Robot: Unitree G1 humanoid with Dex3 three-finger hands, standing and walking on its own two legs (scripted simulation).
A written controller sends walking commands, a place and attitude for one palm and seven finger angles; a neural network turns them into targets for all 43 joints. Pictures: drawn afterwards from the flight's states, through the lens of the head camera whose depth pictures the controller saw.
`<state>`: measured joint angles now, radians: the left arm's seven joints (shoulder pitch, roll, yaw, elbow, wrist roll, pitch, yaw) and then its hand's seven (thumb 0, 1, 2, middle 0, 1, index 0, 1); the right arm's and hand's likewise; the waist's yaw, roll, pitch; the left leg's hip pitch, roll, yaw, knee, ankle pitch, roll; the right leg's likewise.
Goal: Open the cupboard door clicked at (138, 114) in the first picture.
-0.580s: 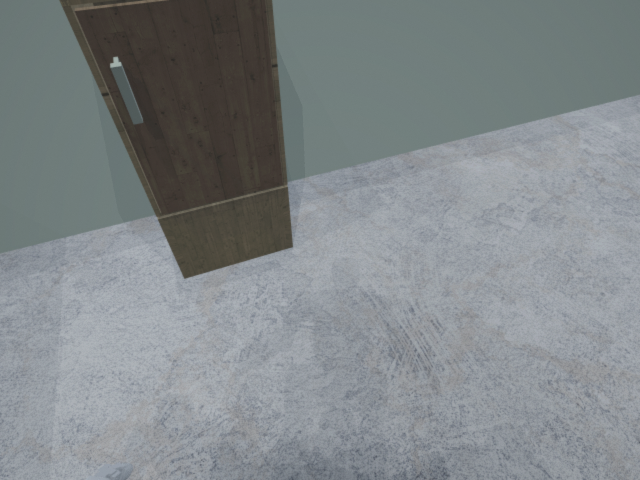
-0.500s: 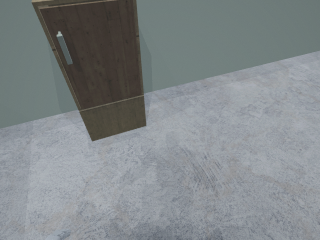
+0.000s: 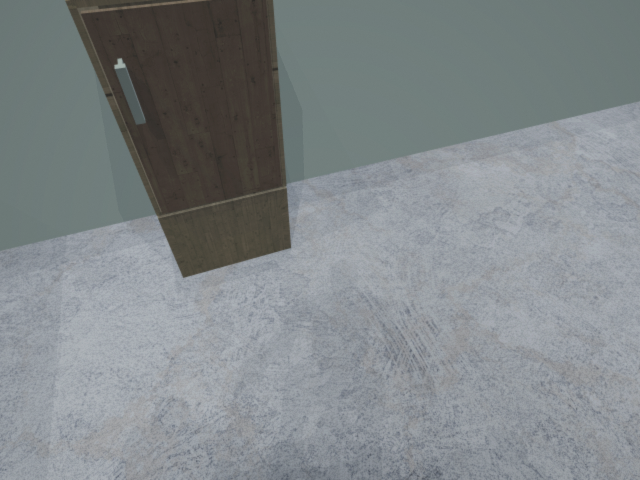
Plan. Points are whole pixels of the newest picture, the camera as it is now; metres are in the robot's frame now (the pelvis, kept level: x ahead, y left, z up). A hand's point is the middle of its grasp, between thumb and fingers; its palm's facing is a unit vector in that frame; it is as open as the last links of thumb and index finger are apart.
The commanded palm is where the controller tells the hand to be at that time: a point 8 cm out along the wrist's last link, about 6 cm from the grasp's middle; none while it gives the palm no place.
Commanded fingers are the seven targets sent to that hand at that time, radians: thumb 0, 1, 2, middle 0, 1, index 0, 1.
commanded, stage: stand and wait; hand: left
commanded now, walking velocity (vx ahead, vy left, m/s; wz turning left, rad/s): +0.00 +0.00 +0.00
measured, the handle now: (130, 91) +0.92 +0.53 +0.02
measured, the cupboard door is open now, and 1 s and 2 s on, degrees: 0 0 0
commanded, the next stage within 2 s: look at it before walking up in 0.42 s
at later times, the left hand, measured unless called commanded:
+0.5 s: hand out of the picture +0.06 +0.25 -0.15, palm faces -0.03 -0.94 -0.33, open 7.4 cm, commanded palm none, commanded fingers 0.00 0.90 0.90 -0.20 -0.30 -0.20 -0.30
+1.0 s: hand out of the picture +0.07 +0.26 -0.15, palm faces -0.03 -0.94 -0.33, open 7.4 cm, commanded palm none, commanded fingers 0.00 0.90 0.90 -0.20 -0.30 -0.20 -0.30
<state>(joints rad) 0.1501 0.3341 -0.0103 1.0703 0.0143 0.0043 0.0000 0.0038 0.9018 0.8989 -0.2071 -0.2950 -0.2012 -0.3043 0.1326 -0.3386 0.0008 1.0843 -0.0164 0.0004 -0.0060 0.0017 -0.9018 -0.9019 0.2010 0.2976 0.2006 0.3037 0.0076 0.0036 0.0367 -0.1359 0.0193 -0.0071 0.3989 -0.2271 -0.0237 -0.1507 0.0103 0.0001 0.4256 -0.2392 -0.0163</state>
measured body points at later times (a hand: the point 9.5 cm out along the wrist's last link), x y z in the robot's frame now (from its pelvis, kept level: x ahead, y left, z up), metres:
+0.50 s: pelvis -0.01 +0.00 +0.00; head -0.01 +0.00 +0.45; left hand +0.07 +0.30 -0.13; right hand +0.06 -0.29 -0.13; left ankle -0.01 +0.14 -0.74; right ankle +0.00 -0.11 -0.74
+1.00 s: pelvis +0.00 +0.01 +0.00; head +0.00 +0.01 +0.45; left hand +0.07 +0.31 -0.13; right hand +0.08 -0.28 -0.13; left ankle -0.01 +0.14 -0.74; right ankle +0.00 -0.11 -0.74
